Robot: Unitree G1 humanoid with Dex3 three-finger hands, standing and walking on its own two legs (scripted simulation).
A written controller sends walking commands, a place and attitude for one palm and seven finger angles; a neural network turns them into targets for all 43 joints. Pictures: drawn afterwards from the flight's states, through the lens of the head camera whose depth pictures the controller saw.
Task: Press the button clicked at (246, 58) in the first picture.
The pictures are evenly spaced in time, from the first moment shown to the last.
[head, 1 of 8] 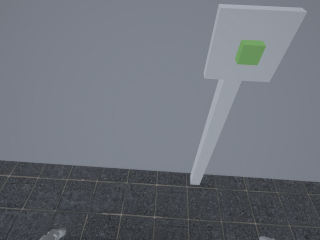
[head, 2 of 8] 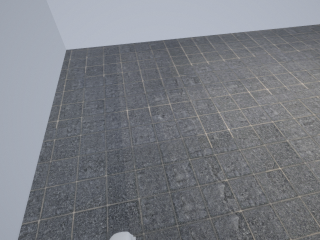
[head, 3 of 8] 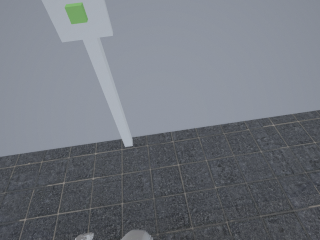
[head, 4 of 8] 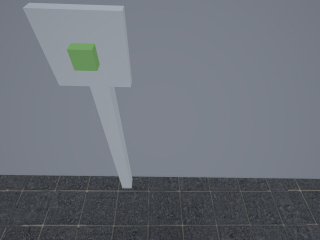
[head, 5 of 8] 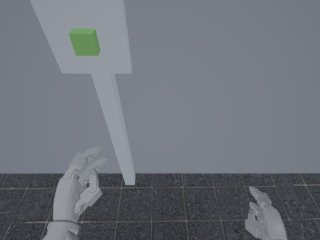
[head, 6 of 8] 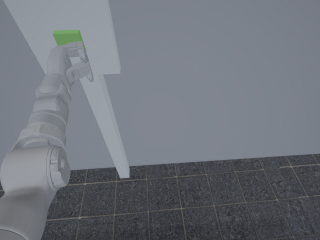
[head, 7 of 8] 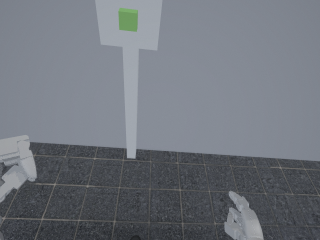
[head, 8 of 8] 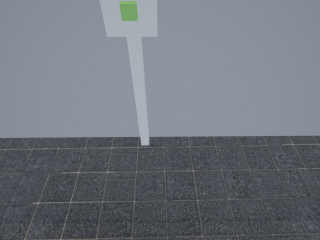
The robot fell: no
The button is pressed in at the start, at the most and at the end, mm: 0 13 0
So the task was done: yes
